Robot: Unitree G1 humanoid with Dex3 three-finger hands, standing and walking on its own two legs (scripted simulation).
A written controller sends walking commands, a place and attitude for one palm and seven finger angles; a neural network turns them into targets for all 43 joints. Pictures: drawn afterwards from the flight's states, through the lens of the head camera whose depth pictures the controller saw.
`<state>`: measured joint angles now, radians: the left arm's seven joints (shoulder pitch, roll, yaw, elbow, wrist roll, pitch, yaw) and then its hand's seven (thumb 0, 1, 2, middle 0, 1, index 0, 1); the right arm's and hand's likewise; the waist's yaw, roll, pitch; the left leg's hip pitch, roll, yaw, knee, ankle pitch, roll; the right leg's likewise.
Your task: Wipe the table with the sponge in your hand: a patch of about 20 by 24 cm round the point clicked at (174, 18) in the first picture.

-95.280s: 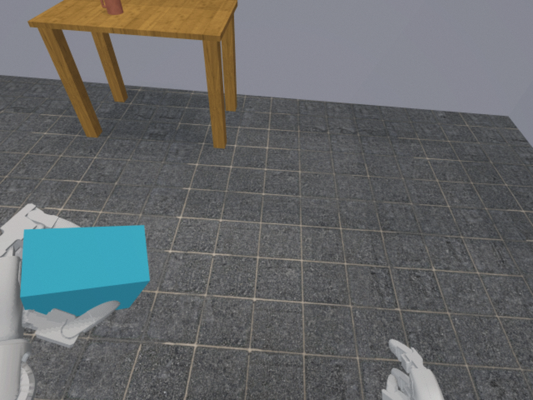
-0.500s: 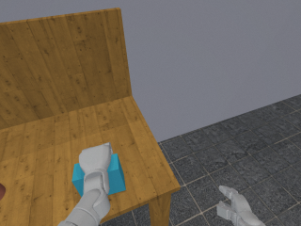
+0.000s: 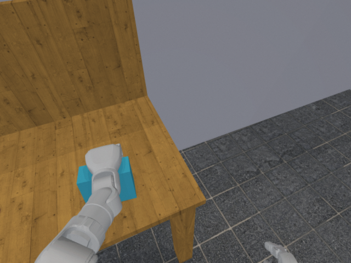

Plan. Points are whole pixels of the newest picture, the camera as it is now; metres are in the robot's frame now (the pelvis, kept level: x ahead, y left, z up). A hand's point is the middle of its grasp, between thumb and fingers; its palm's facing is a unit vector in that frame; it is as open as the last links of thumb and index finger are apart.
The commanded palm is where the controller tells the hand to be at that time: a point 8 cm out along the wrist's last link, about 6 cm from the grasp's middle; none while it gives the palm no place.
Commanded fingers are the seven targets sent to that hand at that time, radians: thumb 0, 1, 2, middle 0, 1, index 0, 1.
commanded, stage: wipe forward along the middle lane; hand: left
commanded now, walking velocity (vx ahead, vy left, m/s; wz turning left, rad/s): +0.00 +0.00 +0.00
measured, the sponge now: (110, 186) +0.33 +0.21 -0.05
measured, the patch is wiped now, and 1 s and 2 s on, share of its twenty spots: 1.00 1.00 1.00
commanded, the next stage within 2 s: slide back across to the first lane in 1.08 s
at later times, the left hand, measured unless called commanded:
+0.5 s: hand (107, 157) +0.40 +0.23 +0.00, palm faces -0.13 -0.01 -0.99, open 10.5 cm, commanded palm +0.39 +0.24 +0.03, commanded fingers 0.00 0.10 1.30 -1.20 -1.60 -1.20 -1.60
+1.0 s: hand (100, 144) +0.44 +0.26 +0.00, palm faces -0.12 -0.01 -0.99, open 10.5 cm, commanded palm +0.43 +0.27 +0.03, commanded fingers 0.00 0.10 1.30 -1.20 -1.60 -1.20 -1.60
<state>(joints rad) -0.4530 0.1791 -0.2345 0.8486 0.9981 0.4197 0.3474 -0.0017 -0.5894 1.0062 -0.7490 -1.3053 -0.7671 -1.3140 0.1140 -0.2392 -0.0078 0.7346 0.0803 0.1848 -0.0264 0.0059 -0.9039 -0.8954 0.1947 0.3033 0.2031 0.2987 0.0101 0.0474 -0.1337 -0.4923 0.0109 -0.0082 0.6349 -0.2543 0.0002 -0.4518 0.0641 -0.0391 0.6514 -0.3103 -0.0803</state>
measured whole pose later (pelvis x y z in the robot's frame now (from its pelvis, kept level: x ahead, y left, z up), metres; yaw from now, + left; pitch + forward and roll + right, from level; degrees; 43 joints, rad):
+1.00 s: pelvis +0.00 +0.02 -0.02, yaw -1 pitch +16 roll -2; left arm -0.83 0.38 -0.07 1.22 1.01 0.33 0.36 0.01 -0.61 1.02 -0.76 -1.31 -0.77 -1.33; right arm 0.23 -0.25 0.00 0.73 0.07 0.12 0.00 0.00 -0.90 -0.90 0.20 0.30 0.20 0.30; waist -0.10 0.05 -0.16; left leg -0.77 0.03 -0.02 0.79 -0.30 0.01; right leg -0.70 0.09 -0.04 0.74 -0.32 -0.06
